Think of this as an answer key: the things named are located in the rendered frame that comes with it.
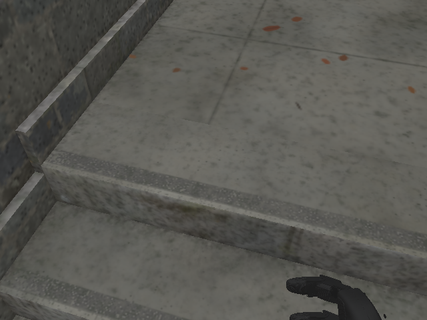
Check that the right robot hand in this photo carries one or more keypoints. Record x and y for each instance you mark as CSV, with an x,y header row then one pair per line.
x,y
353,304

